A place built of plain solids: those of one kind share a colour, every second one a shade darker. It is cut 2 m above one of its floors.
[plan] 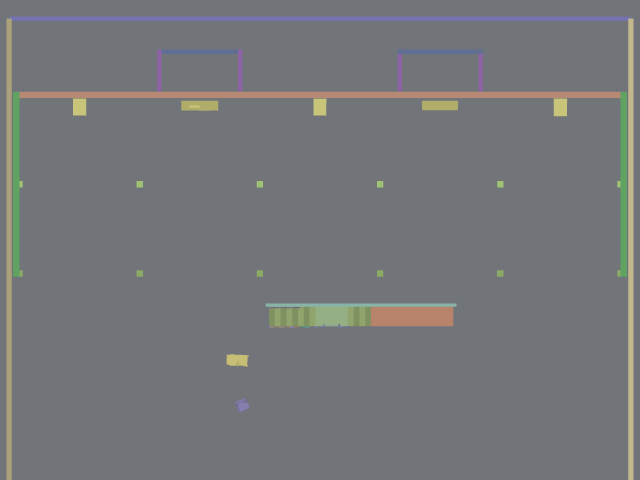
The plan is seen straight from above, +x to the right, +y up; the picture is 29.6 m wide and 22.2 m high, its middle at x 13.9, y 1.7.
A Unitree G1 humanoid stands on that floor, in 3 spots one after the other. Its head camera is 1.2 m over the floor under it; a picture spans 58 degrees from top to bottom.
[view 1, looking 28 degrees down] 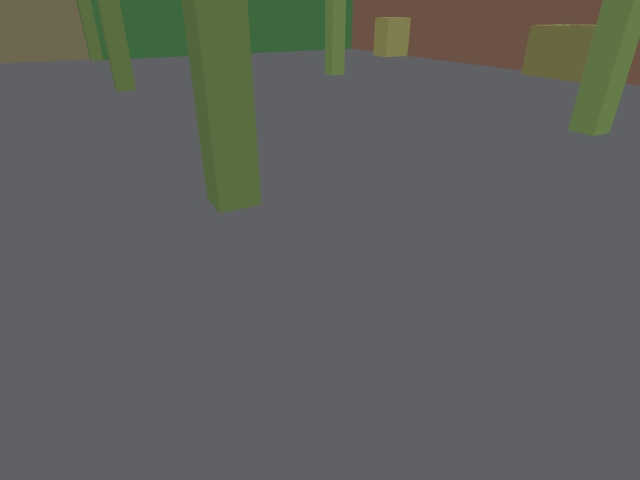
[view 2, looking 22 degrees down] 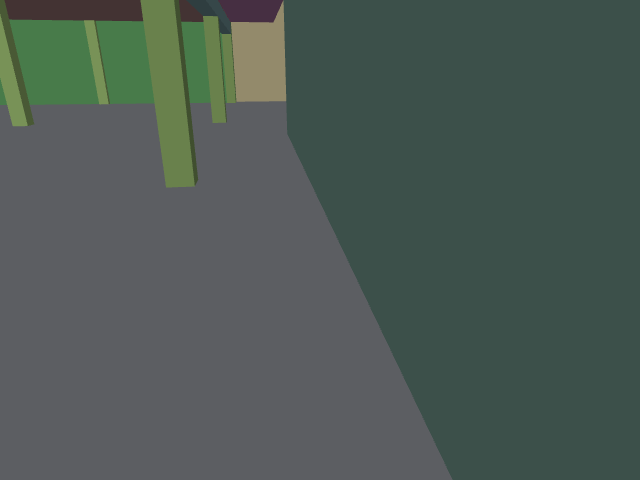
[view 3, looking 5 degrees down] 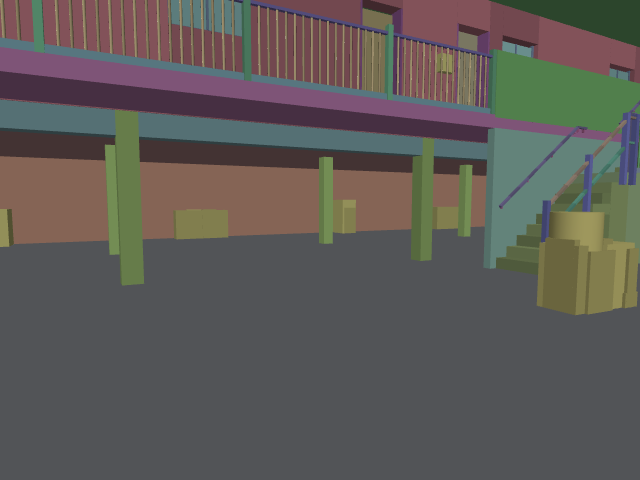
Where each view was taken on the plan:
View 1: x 13.90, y -0.69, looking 151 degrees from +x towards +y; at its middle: ground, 2.56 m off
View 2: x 11.90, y -0.69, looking -8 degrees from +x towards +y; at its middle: ground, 3.20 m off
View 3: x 5.04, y -6.79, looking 62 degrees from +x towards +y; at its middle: column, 12.69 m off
